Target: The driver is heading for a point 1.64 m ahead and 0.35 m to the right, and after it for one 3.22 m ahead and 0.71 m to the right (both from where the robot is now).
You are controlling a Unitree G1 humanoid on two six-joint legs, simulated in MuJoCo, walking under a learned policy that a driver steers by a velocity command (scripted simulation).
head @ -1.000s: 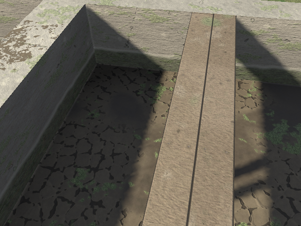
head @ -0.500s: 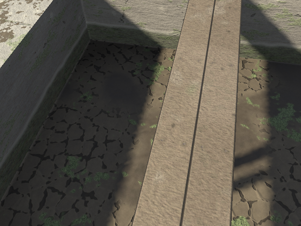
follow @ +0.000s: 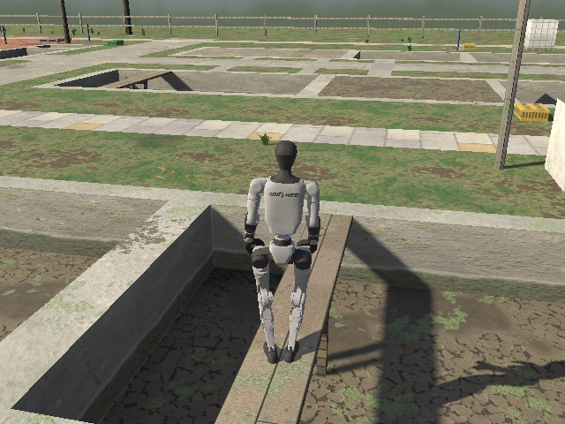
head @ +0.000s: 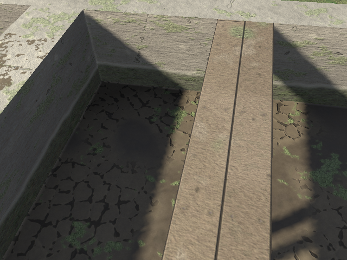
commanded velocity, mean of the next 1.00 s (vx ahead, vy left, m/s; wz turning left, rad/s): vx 0.01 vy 0.00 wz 0.00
